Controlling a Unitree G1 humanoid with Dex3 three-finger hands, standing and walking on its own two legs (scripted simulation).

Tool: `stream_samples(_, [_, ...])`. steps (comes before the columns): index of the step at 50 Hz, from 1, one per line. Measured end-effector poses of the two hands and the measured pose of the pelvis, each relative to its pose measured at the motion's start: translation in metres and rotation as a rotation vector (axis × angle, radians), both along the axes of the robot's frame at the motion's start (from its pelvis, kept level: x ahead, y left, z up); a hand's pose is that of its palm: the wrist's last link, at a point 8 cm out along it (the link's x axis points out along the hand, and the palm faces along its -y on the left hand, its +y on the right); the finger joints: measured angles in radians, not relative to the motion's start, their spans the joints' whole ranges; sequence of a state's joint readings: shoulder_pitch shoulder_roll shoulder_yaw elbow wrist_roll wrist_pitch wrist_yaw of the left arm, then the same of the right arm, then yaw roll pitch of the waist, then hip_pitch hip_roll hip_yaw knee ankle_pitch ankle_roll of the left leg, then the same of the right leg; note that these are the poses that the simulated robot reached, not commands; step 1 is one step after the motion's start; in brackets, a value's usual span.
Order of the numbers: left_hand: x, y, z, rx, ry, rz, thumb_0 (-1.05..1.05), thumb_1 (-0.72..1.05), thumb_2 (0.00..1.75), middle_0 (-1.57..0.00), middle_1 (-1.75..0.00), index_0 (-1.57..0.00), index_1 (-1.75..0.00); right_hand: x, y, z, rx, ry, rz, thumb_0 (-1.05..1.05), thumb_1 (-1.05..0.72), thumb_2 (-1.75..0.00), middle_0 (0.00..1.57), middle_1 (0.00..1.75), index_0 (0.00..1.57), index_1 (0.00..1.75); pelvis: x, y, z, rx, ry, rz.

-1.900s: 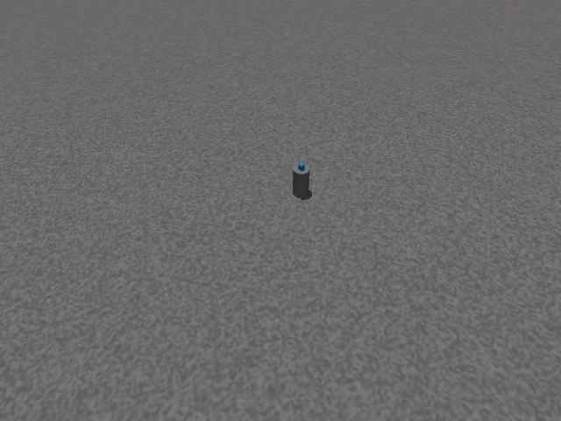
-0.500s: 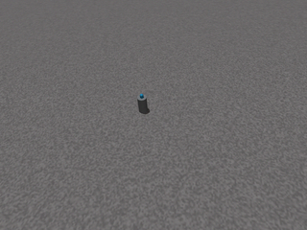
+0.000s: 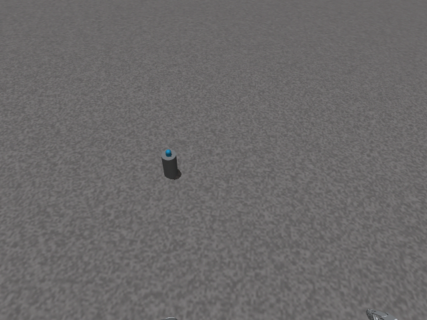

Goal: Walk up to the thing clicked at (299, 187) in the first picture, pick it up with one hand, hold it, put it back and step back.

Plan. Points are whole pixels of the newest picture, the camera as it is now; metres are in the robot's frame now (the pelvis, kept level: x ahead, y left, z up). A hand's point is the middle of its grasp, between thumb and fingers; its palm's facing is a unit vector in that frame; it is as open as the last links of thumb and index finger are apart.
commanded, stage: walk up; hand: left
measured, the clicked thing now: (169, 162) +1.01 +0.23 -0.65
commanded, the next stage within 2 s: none
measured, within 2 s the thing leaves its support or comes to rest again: neither
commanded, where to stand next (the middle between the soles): +0.58 +0.00 m, yaw -2 degrees
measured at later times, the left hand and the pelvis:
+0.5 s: hand (127, 225) +0.35 +0.22 -0.10, palm faces -0.08 -0.92 -0.39, open 7.4 cm; pelvis +0.21 -0.03 +0.00, yaw -3 degrees
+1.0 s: hand (110, 204) +0.43 +0.29 -0.14, palm faces -0.10 -0.94 -0.34, open 7.4 cm; pelvis +0.38 +0.02 +0.01, yaw -3 degrees
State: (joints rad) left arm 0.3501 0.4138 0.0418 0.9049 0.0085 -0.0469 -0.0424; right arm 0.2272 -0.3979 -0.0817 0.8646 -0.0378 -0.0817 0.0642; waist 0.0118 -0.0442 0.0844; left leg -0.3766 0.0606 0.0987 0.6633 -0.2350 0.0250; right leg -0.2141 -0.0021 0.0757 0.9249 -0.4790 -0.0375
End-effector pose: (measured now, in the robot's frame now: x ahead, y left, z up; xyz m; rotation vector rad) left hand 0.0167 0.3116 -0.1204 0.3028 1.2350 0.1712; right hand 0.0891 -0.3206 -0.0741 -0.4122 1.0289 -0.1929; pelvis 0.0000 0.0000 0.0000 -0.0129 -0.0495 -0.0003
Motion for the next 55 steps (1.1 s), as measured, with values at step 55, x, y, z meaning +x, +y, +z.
stream_samples(55, [0.454,0.02,0.024,0.01,-0.066,-0.085,0.0,0.91,0.9,-0.21,-0.3,-0.2,-0.3,0.354,0.027,0.012,0.025,0.054,-0.077,0.0,-0.9,-0.9,0.21,0.3,0.21,0.3,0.41,0.017,0.018,0.006,-0.01,-0.043])
